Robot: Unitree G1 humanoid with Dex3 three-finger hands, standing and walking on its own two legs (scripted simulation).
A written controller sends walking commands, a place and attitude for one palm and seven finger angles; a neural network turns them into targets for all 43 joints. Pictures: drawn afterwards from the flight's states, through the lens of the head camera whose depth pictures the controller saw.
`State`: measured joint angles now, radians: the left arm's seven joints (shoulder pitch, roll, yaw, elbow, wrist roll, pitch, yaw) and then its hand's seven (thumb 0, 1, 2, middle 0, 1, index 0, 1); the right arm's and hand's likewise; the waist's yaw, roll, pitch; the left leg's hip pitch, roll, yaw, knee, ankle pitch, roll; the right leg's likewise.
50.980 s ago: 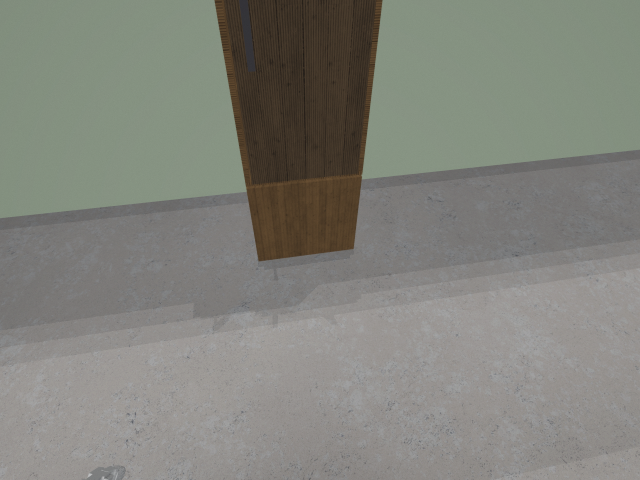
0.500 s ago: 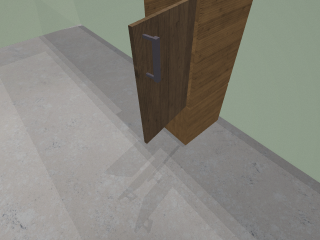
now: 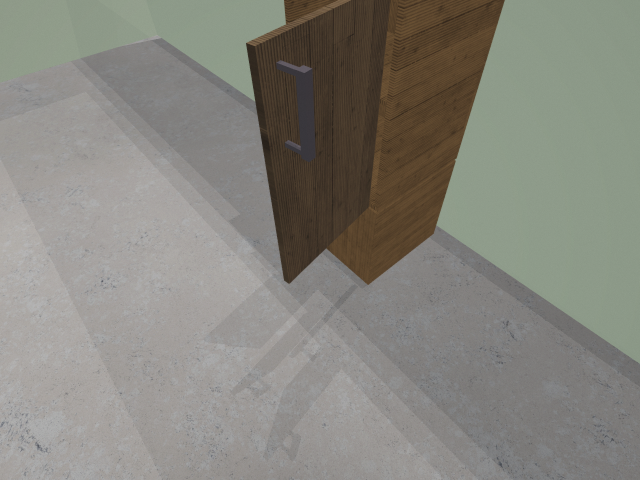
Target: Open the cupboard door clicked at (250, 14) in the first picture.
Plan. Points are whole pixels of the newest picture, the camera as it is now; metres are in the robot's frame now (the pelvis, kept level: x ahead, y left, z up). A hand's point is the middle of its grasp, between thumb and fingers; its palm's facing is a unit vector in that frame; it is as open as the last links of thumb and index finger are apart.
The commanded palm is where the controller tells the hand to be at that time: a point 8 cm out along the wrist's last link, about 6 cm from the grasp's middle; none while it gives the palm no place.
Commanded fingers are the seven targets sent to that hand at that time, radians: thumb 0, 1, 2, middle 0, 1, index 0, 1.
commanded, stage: look to check the result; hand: left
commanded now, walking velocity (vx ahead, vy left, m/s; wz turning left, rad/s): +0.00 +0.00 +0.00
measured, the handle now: (297, 113) +0.63 +0.07 +0.13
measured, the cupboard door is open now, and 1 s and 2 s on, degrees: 100 100 100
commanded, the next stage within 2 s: stand and wait in 0.34 s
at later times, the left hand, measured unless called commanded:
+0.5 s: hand out of the picture +0.02 +0.18 -0.17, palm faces +0.04 -0.97 -0.24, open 7.4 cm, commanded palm none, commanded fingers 0.00 0.90 0.90 -0.20 -0.30 -0.20 -0.30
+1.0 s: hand out of the picture +0.03 +0.19 -0.17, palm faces +0.02 -0.97 -0.26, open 7.4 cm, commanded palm none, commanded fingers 0.00 0.90 0.90 -0.20 -0.30 -0.20 -0.30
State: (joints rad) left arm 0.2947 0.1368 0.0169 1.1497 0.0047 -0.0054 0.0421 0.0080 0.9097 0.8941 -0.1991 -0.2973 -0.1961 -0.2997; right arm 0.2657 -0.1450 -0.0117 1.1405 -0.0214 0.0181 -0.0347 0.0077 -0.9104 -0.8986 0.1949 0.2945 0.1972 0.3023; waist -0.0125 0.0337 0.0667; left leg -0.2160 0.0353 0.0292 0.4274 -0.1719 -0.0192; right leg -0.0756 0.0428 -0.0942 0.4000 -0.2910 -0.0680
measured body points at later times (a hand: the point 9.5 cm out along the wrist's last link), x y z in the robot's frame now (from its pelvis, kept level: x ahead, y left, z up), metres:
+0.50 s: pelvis +0.01 -0.01 +0.00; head +0.02 -0.02 +0.45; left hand +0.02 +0.23 -0.15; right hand +0.02 -0.23 -0.17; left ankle +0.04 +0.13 -0.74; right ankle -0.04 -0.07 -0.74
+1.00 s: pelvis +0.01 +0.00 +0.00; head +0.02 -0.02 +0.45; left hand +0.03 +0.24 -0.15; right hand +0.03 -0.25 -0.16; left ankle +0.04 +0.13 -0.74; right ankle -0.04 -0.07 -0.74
